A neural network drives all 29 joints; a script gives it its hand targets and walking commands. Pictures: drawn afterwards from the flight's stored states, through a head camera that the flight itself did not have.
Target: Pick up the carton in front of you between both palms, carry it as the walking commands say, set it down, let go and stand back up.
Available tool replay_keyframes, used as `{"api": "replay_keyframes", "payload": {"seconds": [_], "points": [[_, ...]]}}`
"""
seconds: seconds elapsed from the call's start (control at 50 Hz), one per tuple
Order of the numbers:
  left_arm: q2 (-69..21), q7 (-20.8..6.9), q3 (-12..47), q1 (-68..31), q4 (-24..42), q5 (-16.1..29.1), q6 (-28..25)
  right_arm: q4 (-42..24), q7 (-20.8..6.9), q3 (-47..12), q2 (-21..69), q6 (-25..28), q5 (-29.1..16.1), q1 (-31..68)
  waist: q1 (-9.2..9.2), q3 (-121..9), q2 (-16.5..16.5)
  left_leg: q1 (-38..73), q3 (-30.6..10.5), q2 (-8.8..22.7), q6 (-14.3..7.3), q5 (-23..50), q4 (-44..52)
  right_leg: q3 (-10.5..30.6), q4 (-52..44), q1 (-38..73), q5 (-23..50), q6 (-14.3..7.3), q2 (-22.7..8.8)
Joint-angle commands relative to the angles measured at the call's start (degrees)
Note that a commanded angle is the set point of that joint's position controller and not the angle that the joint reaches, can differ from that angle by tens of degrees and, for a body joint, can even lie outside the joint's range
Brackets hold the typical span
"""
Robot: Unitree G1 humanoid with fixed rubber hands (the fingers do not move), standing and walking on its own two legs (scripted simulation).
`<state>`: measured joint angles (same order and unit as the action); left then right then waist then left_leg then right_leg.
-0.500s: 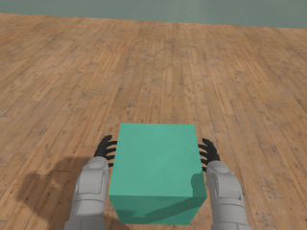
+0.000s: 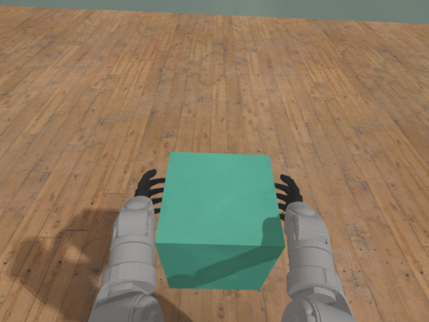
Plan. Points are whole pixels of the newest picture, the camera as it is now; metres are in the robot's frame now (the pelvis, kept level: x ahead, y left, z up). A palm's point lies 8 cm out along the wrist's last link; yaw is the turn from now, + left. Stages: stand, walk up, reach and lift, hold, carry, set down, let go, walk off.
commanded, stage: set down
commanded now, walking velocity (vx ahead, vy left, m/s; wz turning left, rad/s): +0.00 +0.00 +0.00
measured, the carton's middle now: (217, 224) +0.33 +0.01 -0.03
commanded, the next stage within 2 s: none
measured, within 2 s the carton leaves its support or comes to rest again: neither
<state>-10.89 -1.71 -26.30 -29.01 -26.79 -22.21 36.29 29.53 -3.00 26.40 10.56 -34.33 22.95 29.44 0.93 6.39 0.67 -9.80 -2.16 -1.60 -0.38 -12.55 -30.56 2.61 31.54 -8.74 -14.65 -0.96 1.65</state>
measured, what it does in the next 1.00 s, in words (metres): lowers itself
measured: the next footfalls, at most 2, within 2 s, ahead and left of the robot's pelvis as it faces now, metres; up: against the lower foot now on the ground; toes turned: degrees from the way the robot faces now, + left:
none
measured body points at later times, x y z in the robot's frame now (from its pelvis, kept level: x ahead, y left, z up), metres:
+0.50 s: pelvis -0.02 +0.00 -0.10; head +0.20 +0.00 +0.29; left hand +0.39 +0.16 -0.18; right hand +0.40 -0.15 -0.18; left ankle +0.06 +0.12 -0.73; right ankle +0.04 -0.12 -0.73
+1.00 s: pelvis -0.04 +0.00 -0.23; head +0.23 +0.00 +0.14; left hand +0.42 +0.16 -0.33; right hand +0.43 -0.14 -0.33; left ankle +0.06 +0.12 -0.73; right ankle +0.04 -0.12 -0.73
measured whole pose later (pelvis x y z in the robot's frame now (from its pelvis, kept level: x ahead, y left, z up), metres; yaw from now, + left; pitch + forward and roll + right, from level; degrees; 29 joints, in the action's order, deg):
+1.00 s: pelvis -0.04 +0.00 -0.23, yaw -1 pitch +45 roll +0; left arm -2.7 4.2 -24.9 -48.0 -37.2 -9.5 11.2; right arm 41.7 3.6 21.1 0.2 -10.4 9.4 50.3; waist 1.7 -11.2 0.7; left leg -108.8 -3.9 -5.6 2.1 -27.6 -91.2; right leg 3.6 92.2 -107.7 -29.7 1.5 6.7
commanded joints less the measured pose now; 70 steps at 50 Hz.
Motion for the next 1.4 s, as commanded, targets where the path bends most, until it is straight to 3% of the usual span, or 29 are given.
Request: {"api": "replay_keyframes", "payload": {"seconds": [0.0, 0.06, 0.14, 0.28, 0.38, 0.46, 0.6, 0.76, 1.04, 1.38], "points": [[-44.52, -10.22, 17.97, -33.35, -8.95, 6.71, -3.71, 8.31, -9.86, -15.74, 41.4, 3.96, -4.9, 32.97, -1.66, -7.95, -1.51, -0.39, -2.39, -2.23, -0.59, -13.79, 4.28, 1.03, -4.85, -10.15, -11.35, -2.07, 2.38], [-38.47, -8.34, 11.61, -30.61, -11.51, 2.31, -6.87, 10.52, -8.34, -10.19, 35.54, 6.61, -1.35, 30.75, -1.29, -8.9, -1.67, -5.72, -1.58, -3.27, -0.4, -9.07, 0.65, 0.54, -1.35, -15.81, -8.08, -1.82, 2.87], [-34.81, -7.01, 10.47, -28.92, -11.34, 0.76, -13.88, 9.86, -7.67, -10.83, 32.91, 13.03, -1.29, 30.1, 0.01, -16.13, -0.73, -13.3, -0.9, -4.17, -0.17, -0.12, -5.32, 0.2, 4.34, -21.55, -1.19, -0.71, 4.09], [-43.23, -7.03, 25.04, -34.04, -8.3, 7.87, -26.96, 7.81, -7.92, -25.6, 41.55, 25.84, -8.95, 35.09, 0.24, -41.59, 0.18, -20.46, -0.88, -5.72, 0.85, 12.02, -18.83, 0.18, 17.05, -31.31, 9.8, 0.88, 6.08], [-48.05, -7.15, 37.34, -36.9, -2.6, 13.84, -29.18, 1.96, -6.86, -37.68, 46.6, 27.96, -14.71, 37.11, 0.24, -66.6, -0.03, -25.9, -0.3, -6.11, 1.86, 19.83, -28.46, 0.44, 26.06, -35.02, 18.15, 2.13, 6.65], [-48.62, -7.57, 39.47, -36.1, -2.52, 15.67, -27.0, 1.96, -6.61, -39.99, 47.96, 25.69, -16.16, 36.38, 0.18, -68.94, 0.09, -35.6, 0.51, -6.59, 2.19, 14.34, -32.44, 0.18, 29.91, -41.3, 14.37, 2.56, 6.81], [-47.37, -8.49, 33.83, -37.73, -8.67, 14.11, -23.12, 8.19, -7.16, -34.78, 47.37, 21.81, -15.13, 38.38, 0.62, -60.74, 0.45, -50.78, 1.5, -7.06, 1.97, 3.9, -37.17, -0.59, 34.67, -54.81, 4.0, 2.31, 7.15], [-44.78, -6.8, 29.84, -42.47, -12.4, 13.8, -24.82, 12.35, -5.5, -31.11, 44.23, 23.68, -14.91, 43.41, 0.97, -62.99, 0.5, -60.54, 1.97, -7.57, 2.33, 4.1, -45.0, -1.32, 42.82, -65.09, 3.76, 2.66, 7.98], [-40.9, -3.29, 31.95, -55.28, -10.7, 18.85, -25.92, 11.8, -2.12, -33.66, 39.98, 25.0, -19.29, 56.53, 1.64, -72.46, 0.45, -68.63, 3.79, -8.28, 3.6, 0.75, -58.84, -3.99, 57.43, -75.41, -0.96, 2.97, 9.39], [-34.62, -4.09, 26.61, -69.24, -15.4, 19.59, -25.48, 18.56, -1.83, -29.3, 34.64, 24.25, -20.24, 70.21, 2.86, -68.37, 1.49, -81.42, 5.92, -7.32, 3.4, -3.33, -72.13, -5.04, 70.49, -86.58, -5.15, 2.6, 9.13]]}}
